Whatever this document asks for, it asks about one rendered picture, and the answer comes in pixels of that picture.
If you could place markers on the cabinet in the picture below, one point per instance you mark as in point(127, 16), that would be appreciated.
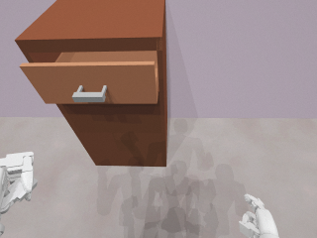
point(113, 134)

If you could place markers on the drawer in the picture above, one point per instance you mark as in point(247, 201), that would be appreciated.
point(131, 77)

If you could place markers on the robot left hand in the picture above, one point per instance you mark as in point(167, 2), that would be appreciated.
point(18, 170)

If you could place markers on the handle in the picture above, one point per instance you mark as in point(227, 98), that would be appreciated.
point(79, 96)

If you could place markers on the robot right hand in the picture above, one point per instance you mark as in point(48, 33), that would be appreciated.
point(261, 223)

